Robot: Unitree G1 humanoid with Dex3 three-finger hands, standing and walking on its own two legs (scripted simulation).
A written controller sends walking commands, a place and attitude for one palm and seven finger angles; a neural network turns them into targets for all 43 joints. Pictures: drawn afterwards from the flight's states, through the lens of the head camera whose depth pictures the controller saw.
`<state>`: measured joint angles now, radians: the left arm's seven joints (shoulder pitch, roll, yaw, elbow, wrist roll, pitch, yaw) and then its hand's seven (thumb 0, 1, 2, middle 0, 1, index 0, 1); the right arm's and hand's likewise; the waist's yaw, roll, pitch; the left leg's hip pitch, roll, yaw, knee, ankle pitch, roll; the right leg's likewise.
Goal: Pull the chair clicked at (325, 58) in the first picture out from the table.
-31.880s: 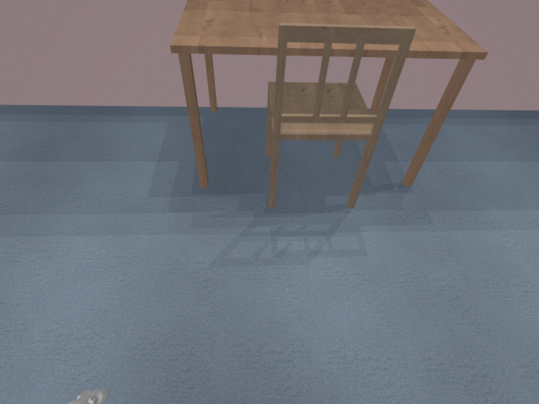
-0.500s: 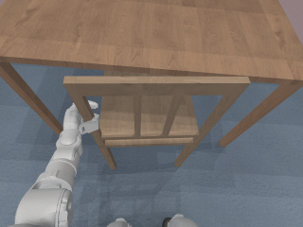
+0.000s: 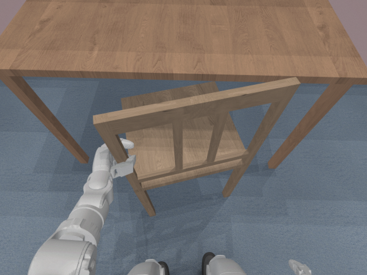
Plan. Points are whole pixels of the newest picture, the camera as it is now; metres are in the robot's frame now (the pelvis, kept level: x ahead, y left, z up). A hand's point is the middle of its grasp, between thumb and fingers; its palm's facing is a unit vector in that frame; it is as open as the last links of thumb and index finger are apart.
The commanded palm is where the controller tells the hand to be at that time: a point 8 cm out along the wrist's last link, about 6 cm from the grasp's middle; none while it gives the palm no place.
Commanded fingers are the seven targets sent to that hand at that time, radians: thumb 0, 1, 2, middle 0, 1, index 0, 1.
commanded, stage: step backward, pulling the chair out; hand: left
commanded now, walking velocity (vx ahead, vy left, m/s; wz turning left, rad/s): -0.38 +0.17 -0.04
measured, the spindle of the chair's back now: (178, 147) +0.43 +0.02 -0.08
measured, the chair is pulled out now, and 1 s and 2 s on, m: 0.09 0.20 0.34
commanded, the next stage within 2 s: none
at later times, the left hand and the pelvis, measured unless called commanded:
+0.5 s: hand (125, 190) +0.30 +0.14 -0.06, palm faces +0.02 -0.98 -0.18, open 5.9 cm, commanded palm +0.30 +0.19 -0.05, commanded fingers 0.00 0.90 0.90 -0.50 -1.45 -0.50 -1.45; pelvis -0.07 +0.01 +0.00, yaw -2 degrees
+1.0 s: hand (123, 217) +0.24 +0.14 -0.06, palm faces +0.02 -0.98 -0.21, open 5.9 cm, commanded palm +0.25 +0.19 -0.06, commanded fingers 0.00 0.90 0.90 -0.50 -1.45 -0.50 -1.45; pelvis -0.13 +0.00 -0.01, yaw -3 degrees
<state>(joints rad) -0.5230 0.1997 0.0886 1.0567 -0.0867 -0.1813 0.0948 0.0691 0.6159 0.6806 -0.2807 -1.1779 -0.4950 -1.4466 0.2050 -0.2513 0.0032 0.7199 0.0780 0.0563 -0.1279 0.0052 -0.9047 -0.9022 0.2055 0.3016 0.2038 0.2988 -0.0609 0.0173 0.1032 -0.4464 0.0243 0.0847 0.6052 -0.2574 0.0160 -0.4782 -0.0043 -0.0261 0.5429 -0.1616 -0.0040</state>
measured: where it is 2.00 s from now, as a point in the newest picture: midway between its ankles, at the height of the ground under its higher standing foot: outside the picture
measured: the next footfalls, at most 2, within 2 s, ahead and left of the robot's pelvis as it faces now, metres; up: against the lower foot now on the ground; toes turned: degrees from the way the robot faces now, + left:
right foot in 0.36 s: +0.01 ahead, -0.13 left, +0.00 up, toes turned -6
left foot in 1.14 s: -0.16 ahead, +0.15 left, +0.00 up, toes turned +1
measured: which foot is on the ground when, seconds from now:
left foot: down 0.00-0.98, up 1.00-1.00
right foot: down 0.00-0.24, up 0.26-0.34, down 0.36-1.00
